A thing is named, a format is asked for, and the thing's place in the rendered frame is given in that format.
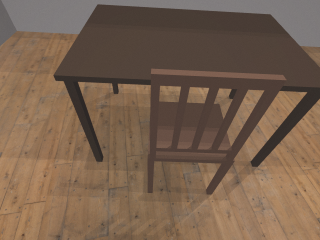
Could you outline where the chair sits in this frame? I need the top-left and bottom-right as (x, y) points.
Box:
(147, 68), (287, 195)

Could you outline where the table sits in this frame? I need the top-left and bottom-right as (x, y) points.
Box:
(53, 4), (320, 167)

